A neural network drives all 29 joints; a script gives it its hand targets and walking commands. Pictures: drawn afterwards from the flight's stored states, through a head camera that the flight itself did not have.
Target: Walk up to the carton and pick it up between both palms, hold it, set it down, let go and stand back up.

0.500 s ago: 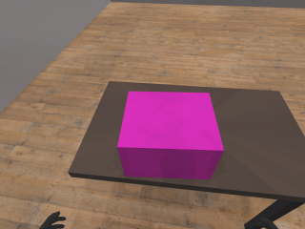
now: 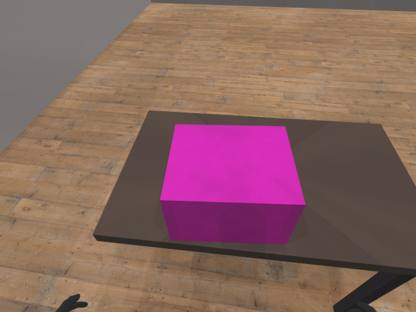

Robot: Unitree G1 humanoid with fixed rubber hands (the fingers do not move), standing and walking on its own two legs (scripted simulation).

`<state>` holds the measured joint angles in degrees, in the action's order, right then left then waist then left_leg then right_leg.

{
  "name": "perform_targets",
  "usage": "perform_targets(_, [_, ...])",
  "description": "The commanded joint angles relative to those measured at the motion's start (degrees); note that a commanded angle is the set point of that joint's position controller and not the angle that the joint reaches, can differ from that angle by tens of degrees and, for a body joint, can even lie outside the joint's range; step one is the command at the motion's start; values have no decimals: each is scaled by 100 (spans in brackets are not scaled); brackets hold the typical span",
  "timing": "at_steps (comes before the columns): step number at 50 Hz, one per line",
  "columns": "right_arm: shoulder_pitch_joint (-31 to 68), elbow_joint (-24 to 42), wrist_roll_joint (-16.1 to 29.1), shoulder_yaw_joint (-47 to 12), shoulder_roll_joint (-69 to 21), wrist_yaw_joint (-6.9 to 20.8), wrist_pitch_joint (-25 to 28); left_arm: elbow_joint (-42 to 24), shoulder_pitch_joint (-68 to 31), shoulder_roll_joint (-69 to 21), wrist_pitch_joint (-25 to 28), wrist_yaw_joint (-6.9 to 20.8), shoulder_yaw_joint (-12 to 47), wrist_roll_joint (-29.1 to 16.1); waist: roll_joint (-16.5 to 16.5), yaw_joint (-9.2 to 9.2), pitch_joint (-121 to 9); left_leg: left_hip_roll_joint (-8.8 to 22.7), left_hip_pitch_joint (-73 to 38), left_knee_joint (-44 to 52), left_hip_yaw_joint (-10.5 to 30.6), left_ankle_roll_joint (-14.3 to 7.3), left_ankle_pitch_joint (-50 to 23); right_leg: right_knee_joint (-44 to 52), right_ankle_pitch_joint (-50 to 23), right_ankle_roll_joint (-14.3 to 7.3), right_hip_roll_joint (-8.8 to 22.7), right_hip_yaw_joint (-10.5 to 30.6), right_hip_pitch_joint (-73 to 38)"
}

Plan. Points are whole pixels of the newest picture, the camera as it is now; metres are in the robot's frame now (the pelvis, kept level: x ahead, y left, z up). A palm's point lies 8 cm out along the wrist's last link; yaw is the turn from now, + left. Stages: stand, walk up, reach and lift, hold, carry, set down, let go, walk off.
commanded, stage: stand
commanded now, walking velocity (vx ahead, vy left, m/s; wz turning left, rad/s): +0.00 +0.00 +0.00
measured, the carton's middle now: (228, 182) +0.45 +0.00 -0.05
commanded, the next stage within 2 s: none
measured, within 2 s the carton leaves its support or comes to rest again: neither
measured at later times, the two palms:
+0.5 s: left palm out of the picture +0.09 +0.32 -0.09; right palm out of the picture +0.11 -0.29 -0.09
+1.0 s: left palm out of the picture +0.09 +0.32 -0.09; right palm out of the picture +0.11 -0.29 -0.09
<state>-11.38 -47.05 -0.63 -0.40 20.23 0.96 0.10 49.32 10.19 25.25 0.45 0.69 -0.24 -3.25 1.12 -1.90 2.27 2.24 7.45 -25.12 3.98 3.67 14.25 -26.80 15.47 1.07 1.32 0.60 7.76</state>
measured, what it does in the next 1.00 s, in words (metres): stands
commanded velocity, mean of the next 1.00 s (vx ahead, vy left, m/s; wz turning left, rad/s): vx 0.00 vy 0.00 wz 0.00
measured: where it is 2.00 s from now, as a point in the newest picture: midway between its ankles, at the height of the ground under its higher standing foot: outside the picture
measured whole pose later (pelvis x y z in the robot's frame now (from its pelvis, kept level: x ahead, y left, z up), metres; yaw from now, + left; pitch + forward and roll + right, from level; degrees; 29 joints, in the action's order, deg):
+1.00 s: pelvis +0.00 +0.00 +0.00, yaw +0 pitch -4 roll +0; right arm -10.4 -49.4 -0.5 -0.4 20.3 0.7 0.1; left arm 51.8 10.2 25.2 0.5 0.6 -0.2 -3.2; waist 1.1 -1.9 2.8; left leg 2.2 7.5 -25.1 4.0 3.7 14.1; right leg -26.8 15.3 1.0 1.3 0.6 7.8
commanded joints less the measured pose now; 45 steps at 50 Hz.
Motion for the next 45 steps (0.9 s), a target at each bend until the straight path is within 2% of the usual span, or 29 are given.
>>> perform_targets(1, [412,-37,-7,443,1381,-86,16,51,-104,970,158,-87,-219,510,-276,137,52,257,69,375,86,-510,-1120,703,-1157,-259,473,535,69])
perform_targets(3, [338,-19,4,441,1362,-47,31,67,-183,968,206,-107,-187,521,-27,188,152,297,118,422,160,-516,-1009,688,-1070,-240,508,507,159])
perform_targets(4, [361,-22,-12,462,1433,-62,57,114,-21,898,135,-110,-192,476,-237,62,50,259,276,307,141,-578,-1078,768,-1196,-281,524,548,-116])
perform_targets(5, [459,8,-28,439,1358,-66,73,103,-69,865,167,-103,-186,463,10,101,114,295,291,379,167,-553,-1076,740,-1098,-266,562,568,37])
perform_targets(6, [433,-7,14,444,1295,-48,68,102,-223,1036,164,-111,-188,549,-47,160,145,249,126,379,140,-531,-967,795,-993,-297,527,550,238])
perform_targets(7, [383,-62,3,437,1337,-63,66,80,-69,915,161,-116,-204,509,-195,81,212,257,147,332,120,-522,-883,808,-1041,-246,492,596,188])
perform_targets(9, [428,-69,32,443,1362,-58,61,111,-230,940,165,-78,-207,503,1,184,75,258,14,317,156,-516,-1009,805,-1023,-272,501,561,256])
perform_targets(10, [301,-133,9,443,1367,-82,36,169,-125,1014,171,-91,-218,488,-220,154,243,254,75,379,124,-517,-976,801,-924,-268,516,572,239])
perform_targets(11, [242,-154,21,445,1376,-92,37,159,-194,902,174,-82,-196,507,-1,177,337,286,162,459,217,-497,-892,777,-1023,-248,490,493,246])
perform_targets(13, [549,-23,17,430,1273,-35,29,128,-166,945,167,-111,-171,487,-157,110,218,310,166,403,170,-527,-848,805,-831,-236,491,593,241])
perform_targets(15, [455,-133,49,377,1206,-52,42,139,-333,1012,141,-107,-202,545,-72,207,240,240,190,420,130,-459,-972,784,-1049,-302,524,550,179])
perform_targets(16, [423,-82,10,412,1283,-57,69,164,-94,982,129,-124,-226,480,-210,81,34,260,155,337,143,-533,-992,784,-1137,-284,534,573,33])
perform_targets(17, [408,-125,41,401,1266,-56,49,209,-76,1025,184,-109,-221,474,-9,216,70,322,77,370,190,-492,-1083,719,-1210,-265,565,574,112])
perform_targets(19, [277,-190,31,384,1208,-64,21,135,-364,1016,173,-116,-211,531,-57,305,340,290,128,361,165,-526,-1117,776,-1228,-250,557,563,280])
perform_targets(20, [321,-177,16,394,1297,-95,19,103,-332,1029,163,-128,-227,483,-57,173,234,313,113,315,151,-552,-1264,742,-1343,-266,568,574,242])
perform_targets(22, [521,-113,17,407,1211,-70,4,199,-296,1090,164,-169,-237,535,-52,240,-49,309,-42,304,83,-514,-1345,676,-1395,-289,563,528,47])
perform_targets(23, [539,-86,-9,409,1309,-49,-1,166,-177,950,152,-155,-210,459,-424,152,50,302,59,285,73,-546,-1295,726,-1488,-269,547,635,108])
perform_targets(25, [460,-174,15,374,1192,-63,47,153,-287,1005,157,-123,-241,505,-124,132,194,310,142,362,89,-537,-1112,792,-1252,-308,567,623,76])
perform_targets(29, [537,-164,2,401,1177,-91,21,244,-192,992,142,-161,-181,474,-179,164,62,332,61,430,195,-487,-1073,771,-1049,-276,515,541,50])
perform_targets(30, [470,-154,38,391,1262,-111,7,206,-211,954,147,-119,-198,505,22,89,291,312,173,400,158,-504,-982,838,-950,-252,495,530,237])
perform_targets(33, [383,-180,61,357,1198,-97,17,270,-176,1035,163,-138,-215,494,-55,216,245,253,22,463,165,-467,-920,796,-1019,-256,523,538,280])
perform_targets(34, [477,-180,57,365,1228,-67,47,250,-128,987,167,-149,-190,483,-130,132,182,295,32,437,176,-495,-826,867,-937,-273,520,546,187])
perform_targets(35, [490,-195,41,340,1194,-115,44,217,-168,964,168,-116,-186,444,-389,153,403,326,266,431,201,-568,-888,881,-938,-284,594,629,240])
perform_targets(36, [518,-130,53,378,1219,-109,0,194,-367,971,183,-138,-188,507,-119,227,277,338,160,390,231,-538,-890,867,-906,-328,569,573,251])
perform_targets(37, [588,-214,41,374,1233,-93,-1,291,-211,1096,183,-140,-219,468,-293,173,407,286,151,469,188,-533,-931,831,-957,-315,536,598,255])
perform_targets(40, [526,-226,29,418,1315,-103,39,279,-126,1033,171,-104,-227,509,-108,110,120,340,11,332,164,-558,-1031,893,-1167,-275,538,594,136])
perform_targets(41, [405,-234,17,453,1364,-84,14,343,-191,1069,157,-117,-222,481,-99,239,108,300,14,340,136,-498,-1312,695,-1343,-285,553,543,135])
perform_targets(42, [473,-192,37,392,1258,-107,40,262,-142,963,177,-118,-222,477,-417,164,72,295,114,275,104,-528,-1349,763,-1346,-318,524,590,-51])
perform_targets(45, [454,-293,51,387,1314,-83,16,317,-143,1053,152,-134,-205,442,-11,143,223,271,103,398,126,-498,-1185,742,-1359,-283,552,567,117])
